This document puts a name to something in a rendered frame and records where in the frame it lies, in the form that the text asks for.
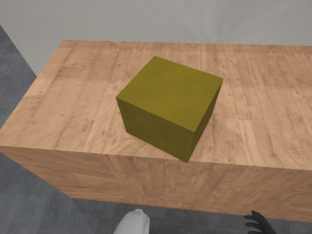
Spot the pedestal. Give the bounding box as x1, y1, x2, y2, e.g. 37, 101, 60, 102
0, 40, 312, 222

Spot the right robot hand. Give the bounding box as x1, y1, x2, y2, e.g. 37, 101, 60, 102
244, 211, 277, 234

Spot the left robot thigh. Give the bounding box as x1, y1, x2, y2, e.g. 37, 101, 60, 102
113, 211, 150, 234

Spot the carton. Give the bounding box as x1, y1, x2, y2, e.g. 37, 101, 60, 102
116, 56, 223, 163

